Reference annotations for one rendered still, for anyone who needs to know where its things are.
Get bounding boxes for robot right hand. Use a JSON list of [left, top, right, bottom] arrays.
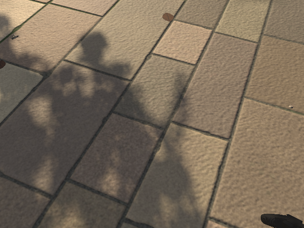
[[260, 214, 304, 228]]

